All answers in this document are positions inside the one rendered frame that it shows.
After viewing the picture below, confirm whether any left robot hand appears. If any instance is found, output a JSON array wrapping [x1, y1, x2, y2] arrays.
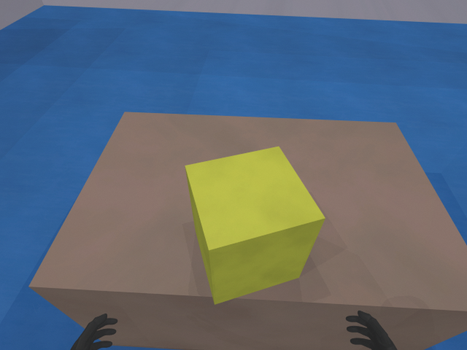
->
[[70, 314, 117, 350]]

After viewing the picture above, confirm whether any right robot hand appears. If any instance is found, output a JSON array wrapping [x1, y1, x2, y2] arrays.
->
[[346, 311, 397, 350]]

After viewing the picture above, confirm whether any pedestal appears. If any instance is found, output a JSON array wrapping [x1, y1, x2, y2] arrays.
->
[[28, 112, 467, 350]]

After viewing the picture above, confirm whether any carton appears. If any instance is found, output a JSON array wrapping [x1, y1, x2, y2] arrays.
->
[[185, 147, 325, 304]]

